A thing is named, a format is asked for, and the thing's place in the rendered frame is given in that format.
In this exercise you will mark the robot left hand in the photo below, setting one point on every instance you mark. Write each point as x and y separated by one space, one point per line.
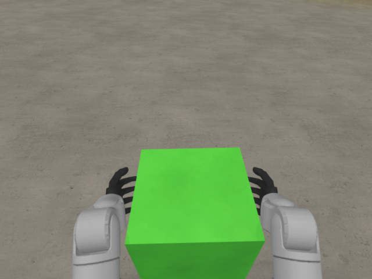
116 183

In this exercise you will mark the robot right forearm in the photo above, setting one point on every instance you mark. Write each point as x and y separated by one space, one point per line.
294 238

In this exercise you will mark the robot right hand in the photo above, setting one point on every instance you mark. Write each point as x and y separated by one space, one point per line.
266 186

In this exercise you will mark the carton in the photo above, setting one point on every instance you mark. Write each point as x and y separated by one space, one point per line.
193 215

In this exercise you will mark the robot left forearm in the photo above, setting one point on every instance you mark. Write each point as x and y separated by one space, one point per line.
96 239

